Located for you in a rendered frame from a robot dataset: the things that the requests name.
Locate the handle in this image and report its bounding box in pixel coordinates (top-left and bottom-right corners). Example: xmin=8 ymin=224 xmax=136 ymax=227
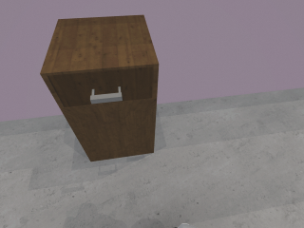
xmin=90 ymin=86 xmax=123 ymax=105

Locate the cabinet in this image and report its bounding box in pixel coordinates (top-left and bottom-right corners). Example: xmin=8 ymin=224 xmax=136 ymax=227
xmin=40 ymin=14 xmax=159 ymax=162

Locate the drawer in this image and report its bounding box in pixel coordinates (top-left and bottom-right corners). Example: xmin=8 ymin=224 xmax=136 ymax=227
xmin=48 ymin=66 xmax=153 ymax=107

